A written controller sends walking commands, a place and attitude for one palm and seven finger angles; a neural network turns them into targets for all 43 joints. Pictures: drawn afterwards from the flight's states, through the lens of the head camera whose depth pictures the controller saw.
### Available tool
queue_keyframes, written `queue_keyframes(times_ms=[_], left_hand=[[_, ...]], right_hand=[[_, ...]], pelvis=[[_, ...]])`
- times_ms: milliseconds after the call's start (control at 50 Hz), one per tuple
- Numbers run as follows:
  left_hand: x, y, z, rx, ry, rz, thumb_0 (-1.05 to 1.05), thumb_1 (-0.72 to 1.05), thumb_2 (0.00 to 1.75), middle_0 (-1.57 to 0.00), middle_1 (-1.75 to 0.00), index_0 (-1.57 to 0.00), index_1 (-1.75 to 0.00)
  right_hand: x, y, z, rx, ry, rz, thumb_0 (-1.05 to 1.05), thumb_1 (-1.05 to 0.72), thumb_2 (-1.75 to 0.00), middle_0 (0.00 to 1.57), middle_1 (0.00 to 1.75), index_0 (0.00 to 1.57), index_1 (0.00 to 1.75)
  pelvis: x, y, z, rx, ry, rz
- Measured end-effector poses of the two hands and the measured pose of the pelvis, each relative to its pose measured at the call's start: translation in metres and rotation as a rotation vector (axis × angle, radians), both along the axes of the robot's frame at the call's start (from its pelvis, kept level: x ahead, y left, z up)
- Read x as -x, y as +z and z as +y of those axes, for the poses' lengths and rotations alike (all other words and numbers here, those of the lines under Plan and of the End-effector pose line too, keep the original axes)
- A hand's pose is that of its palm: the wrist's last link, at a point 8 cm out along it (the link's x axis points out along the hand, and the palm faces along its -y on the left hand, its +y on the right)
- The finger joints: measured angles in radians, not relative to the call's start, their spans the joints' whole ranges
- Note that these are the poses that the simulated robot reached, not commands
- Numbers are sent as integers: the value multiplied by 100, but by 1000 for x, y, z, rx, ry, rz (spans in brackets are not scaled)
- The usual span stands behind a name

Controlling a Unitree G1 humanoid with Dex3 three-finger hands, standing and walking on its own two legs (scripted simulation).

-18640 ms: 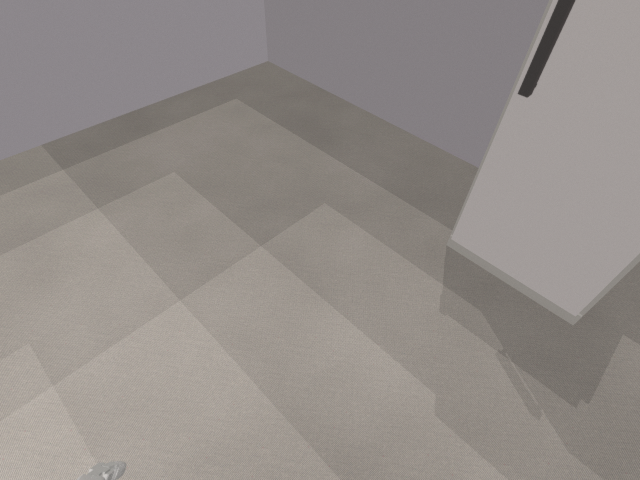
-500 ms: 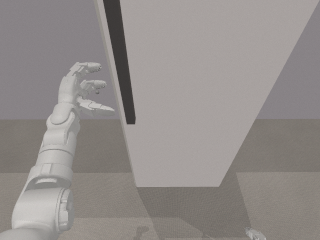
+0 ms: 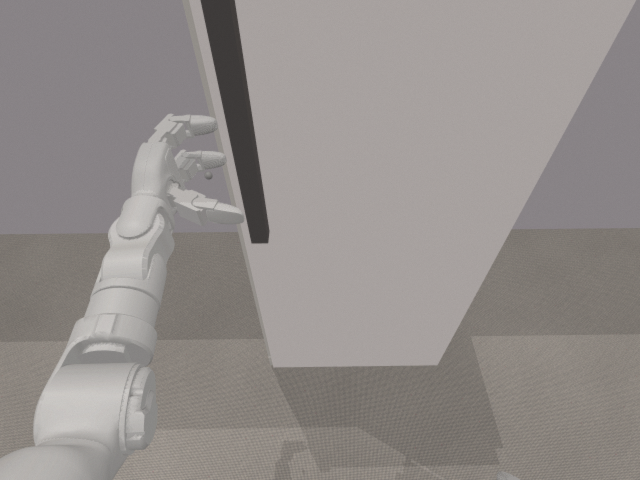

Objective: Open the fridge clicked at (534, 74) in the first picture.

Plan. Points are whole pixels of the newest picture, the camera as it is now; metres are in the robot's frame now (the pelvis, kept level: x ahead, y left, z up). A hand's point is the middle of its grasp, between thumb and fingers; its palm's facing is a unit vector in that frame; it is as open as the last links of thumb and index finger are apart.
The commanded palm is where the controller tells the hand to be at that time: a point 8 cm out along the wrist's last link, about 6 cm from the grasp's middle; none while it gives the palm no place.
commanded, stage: feel for the door with the fingertips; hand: left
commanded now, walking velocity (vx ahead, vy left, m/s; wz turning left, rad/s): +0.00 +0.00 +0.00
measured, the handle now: (244, 127) +0.51 +0.11 +0.19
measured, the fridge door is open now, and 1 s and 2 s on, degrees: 0 0 0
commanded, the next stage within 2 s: slide the fingers in behind the handle in 0.88 s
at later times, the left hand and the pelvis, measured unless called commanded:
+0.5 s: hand (226, 169) +0.45 +0.13 +0.17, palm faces +0.03 -1.00 +0.01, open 14.0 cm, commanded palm +0.43 +0.18 +0.16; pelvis +0.01 -0.01 +0.00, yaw +0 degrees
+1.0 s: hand (225, 160) +0.47 +0.13 +0.17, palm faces +0.02 -1.00 +0.01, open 13.8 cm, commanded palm +0.45 +0.18 +0.16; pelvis +0.01 -0.01 +0.00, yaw +0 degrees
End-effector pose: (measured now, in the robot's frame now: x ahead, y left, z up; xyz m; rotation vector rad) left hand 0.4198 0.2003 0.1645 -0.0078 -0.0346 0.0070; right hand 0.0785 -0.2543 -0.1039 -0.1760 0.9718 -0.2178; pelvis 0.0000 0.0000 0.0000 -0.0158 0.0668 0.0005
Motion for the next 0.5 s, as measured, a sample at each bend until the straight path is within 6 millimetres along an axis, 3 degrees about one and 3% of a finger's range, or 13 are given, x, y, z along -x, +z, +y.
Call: queue_keyframes(times_ms=[260,500], left_hand=[[-5,-6,-26,3,3,7,-1,-51,30,-30,-120,-30,-120],[-11,0,-21,6,25,13,-1,-51,30,-30,-120,-30,-120]], right_hand=[[-2,-2,0,-16,-3,8,1,-90,-90,20,30,20,30],[-11,0,-6,-11,-1,2,1,-90,-90,20,30,20,30]], pelvis=[[-5,0,-2,-5,-6,1],[-8,1,-9,-9,-6,1]])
